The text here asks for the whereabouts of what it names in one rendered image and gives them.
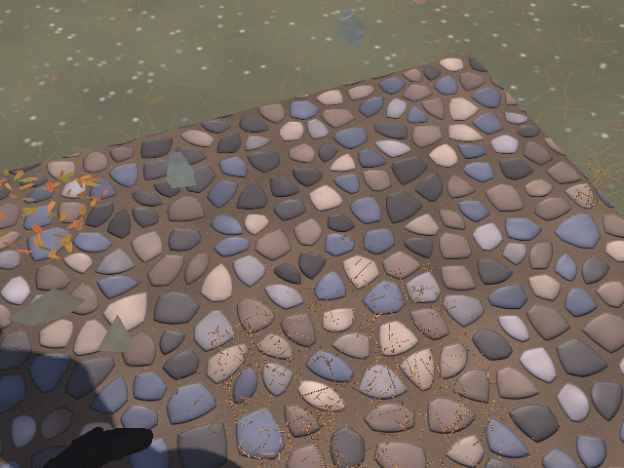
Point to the robot left hand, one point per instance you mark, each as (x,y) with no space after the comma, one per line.
(95,448)

